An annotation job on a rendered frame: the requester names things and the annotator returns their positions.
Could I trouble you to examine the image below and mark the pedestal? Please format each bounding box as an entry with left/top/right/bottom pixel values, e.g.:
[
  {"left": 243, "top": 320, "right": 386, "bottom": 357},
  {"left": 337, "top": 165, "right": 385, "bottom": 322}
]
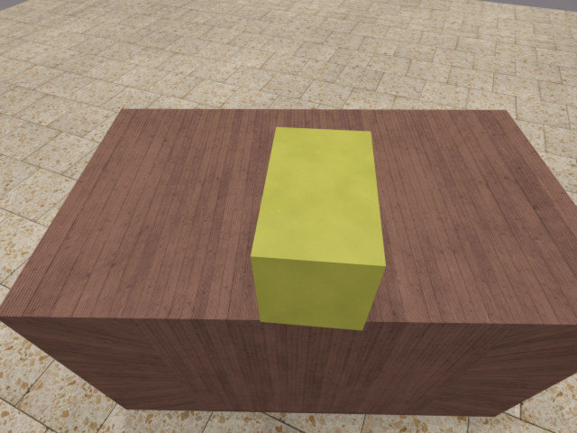
[{"left": 0, "top": 109, "right": 577, "bottom": 417}]

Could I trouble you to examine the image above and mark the carton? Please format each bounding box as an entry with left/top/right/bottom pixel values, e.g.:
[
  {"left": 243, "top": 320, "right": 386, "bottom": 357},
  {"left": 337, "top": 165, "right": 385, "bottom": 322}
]
[{"left": 251, "top": 127, "right": 386, "bottom": 330}]

